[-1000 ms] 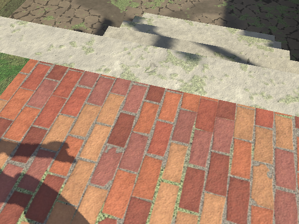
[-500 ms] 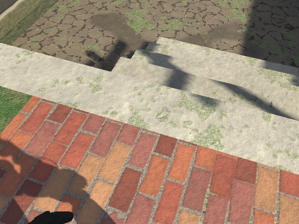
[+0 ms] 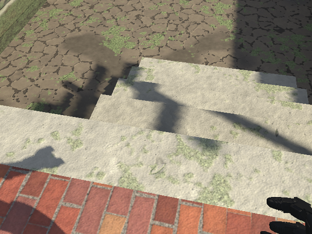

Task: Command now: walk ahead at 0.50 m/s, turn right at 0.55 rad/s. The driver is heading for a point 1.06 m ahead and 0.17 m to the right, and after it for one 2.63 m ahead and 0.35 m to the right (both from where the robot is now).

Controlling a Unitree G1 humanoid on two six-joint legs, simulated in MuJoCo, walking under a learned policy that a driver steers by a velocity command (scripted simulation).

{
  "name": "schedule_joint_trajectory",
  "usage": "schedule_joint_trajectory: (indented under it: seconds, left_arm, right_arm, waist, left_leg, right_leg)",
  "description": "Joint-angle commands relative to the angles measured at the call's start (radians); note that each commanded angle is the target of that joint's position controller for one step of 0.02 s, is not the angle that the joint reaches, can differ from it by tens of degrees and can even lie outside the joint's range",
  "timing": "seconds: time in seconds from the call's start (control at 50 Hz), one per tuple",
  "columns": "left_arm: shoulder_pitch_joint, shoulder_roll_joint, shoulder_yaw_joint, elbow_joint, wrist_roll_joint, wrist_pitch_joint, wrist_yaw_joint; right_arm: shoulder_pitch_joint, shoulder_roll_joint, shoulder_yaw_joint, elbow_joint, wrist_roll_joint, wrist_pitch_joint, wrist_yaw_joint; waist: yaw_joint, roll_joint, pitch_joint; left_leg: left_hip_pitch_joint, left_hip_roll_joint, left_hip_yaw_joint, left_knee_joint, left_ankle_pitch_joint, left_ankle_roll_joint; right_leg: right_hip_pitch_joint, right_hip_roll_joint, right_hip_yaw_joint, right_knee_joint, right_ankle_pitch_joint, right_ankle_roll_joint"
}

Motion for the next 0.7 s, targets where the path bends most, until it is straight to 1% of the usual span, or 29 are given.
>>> schedule_joint_trajectory:
  seconds: [0.02,0.04,0.06,0.08,0.1,0.12,0.14,0.16,0.18,0.24,0.28,0.32,0.36,0.4,0.42,0.44,0.46,0.48,0.5,0.52,0.54,0.56,0.58,0.6,0.62,0.64,0.66,0.68,0.7]
  left_arm:
    - [0.037,0.009,-0.012,-0.116,-0.005,-0.025,-0.001]
    - [0.056,0.069,-0.010,-0.120,-0.013,-0.029,0.000]
    - [-0.016,0.144,0.011,-0.116,-0.015,-0.024,-0.002]
    - [-0.083,0.147,0.015,-0.128,-0.006,-0.017,-0.002]
    - [-0.119,0.134,0.017,-0.142,0.004,-0.014,-0.005]
    - [-0.125,0.121,0.021,-0.148,0.004,-0.009,-0.010]
    - [-0.116,0.100,0.018,-0.151,-0.003,-0.003,-0.015]
    - [-0.116,0.079,0.014,-0.157,-0.005,0.002,-0.018]
    - [-0.127,0.069,0.011,-0.167,-0.004,0.006,-0.020]
    - [-0.180,0.058,0.006,-0.193,0.003,0.007,-0.024]
    - [-0.220,0.052,0.001,-0.200,0.001,0.001,-0.034]
    - [-0.292,0.040,-0.006,-0.217,0.002,-0.007,-0.047]
    - [-0.353,0.034,-0.009,-0.239,0.001,-0.009,-0.059]
    - [-0.393,0.041,-0.008,-0.264,-0.002,-0.007,-0.070]
    - [-0.264,0.031,-0.037,-0.204,0.135,-0.029,-0.099]
    - [-0.281,0.055,-0.018,-0.198,0.126,-0.038,-0.102]
    - [-0.314,0.077,-0.013,-0.205,0.111,-0.048,-0.100]
    - [-0.334,0.092,-0.006,-0.216,0.094,-0.058,-0.096]
    - [-0.301,0.108,0.000,-0.221,0.074,-0.069,-0.093]
    - [-0.179,0.151,0.020,-0.187,0.058,-0.078,-0.083]
    - [0.051,0.206,0.038,-0.126,0.057,-0.072,-0.055]
    - [0.228,0.216,0.030,-0.077,0.072,-0.058,-0.041]
    - [0.310,0.189,0.028,-0.007,0.095,-0.072,-0.044]
    - [0.226,0.204,0.035,0.002,0.079,-0.088,-0.046]
    - [0.137,0.150,0.017,-0.005,0.066,-0.094,-0.046]
    - [0.055,0.088,-0.008,-0.011,0.058,-0.097,-0.051]
    - [-0.024,0.055,-0.024,-0.035,0.063,-0.093,-0.056]
    - [-0.084,0.032,-0.034,-0.055,0.070,-0.093,-0.054]
    - [-0.120,0.035,-0.033,-0.071,0.076,-0.099,-0.051]
  right_arm:
    - [0.357,-0.286,-0.097,0.004,-0.026,-0.005,-0.019]
    - [0.374,-0.230,-0.086,0.018,-0.001,0.006,-0.012]
    - [0.323,-0.157,-0.066,0.005,0.003,0.011,-0.013]
    - [0.275,-0.131,-0.056,-0.001,-0.003,0.019,-0.014]
    - [0.234,-0.111,-0.047,0.007,-0.006,0.023,-0.012]
    - [0.210,-0.095,-0.040,0.012,-0.011,0.022,-0.011]
    - [0.196,-0.094,-0.040,0.018,-0.012,0.021,-0.010]
    - [0.196,-0.099,-0.043,0.025,-0.009,0.016,-0.008]
    - [0.198,-0.111,-0.048,0.033,-0.006,0.011,-0.007]
    - [0.210,-0.148,-0.060,0.060,-0.009,0.008,-0.010]
    - [0.211,-0.161,-0.063,0.072,-0.007,0.013,-0.012]
    - [0.231,-0.178,-0.064,0.086,-0.002,0.020,-0.015]
    - [0.262,-0.194,-0.067,0.103,0.005,0.029,-0.016]
    - [0.285,-0.212,-0.072,0.117,0.016,0.040,-0.015]
    - [0.368,-0.099,-0.020,0.124,-0.115,0.005,0.019]
    - [0.378,-0.111,-0.026,0.136,-0.112,-0.002,0.021]
    - [0.365,-0.156,-0.034,0.130,-0.097,-0.001,0.017]
    - [0.363,-0.198,-0.038,0.136,-0.086,0.005,0.018]
    - [0.349,-0.237,-0.039,0.150,-0.085,0.013,0.024]
    - [0.367,-0.233,-0.033,0.157,-0.106,0.015,0.034]
    - [0.502,-0.099,0.012,0.144,-0.131,0.010,0.048]
    - [0.531,-0.045,0.042,0.146,-0.135,0.000,0.086]
    - [0.230,-0.091,0.019,0.079,-0.067,-0.004,0.090]
    - [0.144,-0.109,0.014,0.049,-0.044,-0.018,0.069]
    - [0.175,-0.138,0.009,0.054,-0.069,-0.023,0.042]
    - [0.205,-0.120,0.016,0.060,-0.091,-0.020,0.024]
    - [0.233,-0.089,0.030,0.074,-0.097,-0.005,0.017]
    - [0.250,-0.067,0.036,0.081,-0.095,0.013,0.016]
    - [0.248,-0.056,0.041,0.084,-0.086,0.027,0.020]
  waist:
    - [-0.171,0.175,-0.345]
    - [-0.168,0.279,-0.338]
    - [-0.181,0.156,-0.189]
    - [-0.172,0.080,-0.095]
    - [-0.151,0.060,-0.025]
    - [-0.126,0.085,0.003]
    - [-0.110,0.105,0.017]
    - [-0.105,0.111,0.017]
    - [-0.102,0.102,0.020]
    - [-0.106,0.065,0.021]
    - [-0.118,0.055,0.024]
    - [-0.147,0.048,0.040]
    - [-0.169,0.044,0.056]
    - [-0.177,0.051,0.069]
    - [-0.150,0.118,0.040]
    - [-0.152,0.092,0.079]
    - [-0.149,0.070,0.080]
    - [-0.130,0.071,0.066]
    - [-0.070,0.075,0.030]
    - [-0.022,0.067,-0.060]
    - [-0.009,-0.101,-0.342]
    - [0.063,-0.161,-0.519]
    - [0.165,-0.096,-0.202]
    - [0.118,-0.124,-0.019]
    - [0.050,-0.122,-0.028]
    - [-0.024,-0.104,-0.014]
    - [-0.083,-0.082,-0.007]
    - [-0.118,-0.070,-0.002]
    - [-0.125,-0.066,0.011]
  left_leg:
    - [0.828,0.387,-0.481,-0.007,-0.146,0.247]
    - [0.835,0.466,-0.709,-0.082,-0.346,0.280]
    - [0.705,0.421,-0.589,-0.109,-0.412,0.237]
    - [0.577,0.374,-0.447,-0.126,-0.337,0.200]
    - [0.463,0.331,-0.349,-0.160,-0.245,0.188]
    - [0.389,0.299,-0.272,-0.189,-0.181,0.176]
    - [0.334,0.277,-0.213,-0.217,-0.147,0.172]
    - [0.311,0.272,-0.168,-0.239,-0.109,0.180]
    - [0.302,0.274,-0.130,-0.257,-0.069,0.191]
    - [0.327,0.285,-0.031,-0.276,0.054,0.204]
    - [0.345,0.266,0.050,-0.274,0.103,0.185]
    - [0.358,0.255,0.113,-0.268,0.115,0.165]
    - [0.394,0.264,0.149,-0.260,0.119,0.153]
    - [0.449,0.287,0.171,-0.236,0.159,0.141]
    - [0.556,0.369,0.133,-0.268,0.136,0.190]
    - [0.623,0.379,0.142,-0.245,0.140,0.186]
    - [0.643,0.360,0.178,-0.217,0.193,0.176]
    - [0.612,0.342,0.206,-0.160,0.353,0.171]
    - [0.528,0.322,0.257,-0.057,0.559,0.158]
    - [0.391,0.262,0.315,0.138,0.655,0.115]
    - [0.023,0.182,0.310,0.486,0.336,0.034]
    - [-0.184,0.008,0.172,0.689,-0.524,-0.012]
    - [-0.428,0.000,0.013,0.859,-0.488,0.012]
    - [-0.493,0.064,-0.008,0.917,-0.416,0.024]
    - [-0.378,0.111,-0.021,0.882,-0.374,0.043]
    - [-0.295,0.142,-0.014,0.841,-0.322,0.052]
    - [-0.196,0.165,-0.009,0.806,-0.298,0.049]
    - [-0.154,0.167,0.001,0.764,-0.303,0.043]
    - [-0.159,0.164,0.012,0.714,-0.263,0.034]
  right_leg:
    - [-0.507,-0.011,-0.044,0.540,0.075,0.020]
    - [-0.677,-0.063,-0.067,0.714,-0.167,0.034]
    - [-0.731,-0.112,-0.058,0.784,-0.089,0.042]
    - [-0.718,-0.146,-0.097,0.789,-0.012,0.050]
    - [-0.700,-0.172,-0.110,0.746,0.042,0.056]
    - [-0.665,-0.201,-0.114,0.714,0.078,0.056]
    - [-0.631,-0.215,-0.127,0.696,0.097,0.058]
    - [-0.622,-0.222,-0.139,0.683,0.116,0.063]
    - [-0.630,-0.229,-0.143,0.663,0.142,0.069]
    - [-0.666,-0.241,-0.141,0.554,0.255,0.085]
    - [-0.649,-0.236,-0.161,0.441,0.364,0.081]
    - [-0.617,-0.222,-0.196,0.323,0.452,0.071]
    - [-0.600,-0.209,-0.230,0.244,0.469,0.057]
    - [-0.596,-0.199,-0.252,0.193,0.421,0.036]
    - [-0.613,-0.202,-0.220,0.207,0.353,0.014]
    - [-0.648,-0.198,-0.204,0.188,0.292,-0.002]
    - [-0.617,-0.160,-0.252,0.148,0.268,-0.014]
    - [-0.508,-0.107,-0.304,0.116,0.279,-0.035]
    - [-0.311,-0.056,-0.342,0.061,0.357,-0.063]
    - [-0.026,-0.019,-0.334,0.092,0.396,-0.095]
    - [0.544,-0.174,-0.061,0.211,0.561,-0.268]
    - [0.789,-0.409,0.410,0.006,0.525,-0.413]
    - [0.629,-0.391,0.406,-0.102,0.413,-0.283]
    - [0.394,-0.387,0.295,-0.129,0.369,-0.243]
    - [0.214,-0.368,0.217,-0.151,0.379,-0.243]
    - [0.061,-0.364,0.146,-0.171,0.432,-0.237]
    - [-0.088,-0.358,0.104,-0.220,0.447,-0.232]
    - [-0.173,-0.347,0.080,-0.275,0.397,-0.233]
    - [-0.212,-0.331,0.048,-0.316,0.350,-0.229]
Velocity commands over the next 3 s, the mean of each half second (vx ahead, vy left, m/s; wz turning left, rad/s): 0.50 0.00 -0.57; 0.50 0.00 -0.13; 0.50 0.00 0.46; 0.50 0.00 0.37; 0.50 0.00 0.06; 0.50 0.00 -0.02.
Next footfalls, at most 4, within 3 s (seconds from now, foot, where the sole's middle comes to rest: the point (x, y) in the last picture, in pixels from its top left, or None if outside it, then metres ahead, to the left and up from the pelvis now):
0.52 right None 0.38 -0.21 -0.76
1.00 left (209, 172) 0.78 -0.14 -0.76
1.42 right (254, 162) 0.85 -0.35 -0.76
1.88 left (193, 127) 1.18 -0.07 -0.94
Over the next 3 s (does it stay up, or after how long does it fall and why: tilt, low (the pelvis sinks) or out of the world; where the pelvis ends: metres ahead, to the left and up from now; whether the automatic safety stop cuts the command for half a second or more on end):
stays up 1.66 -0.09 -0.43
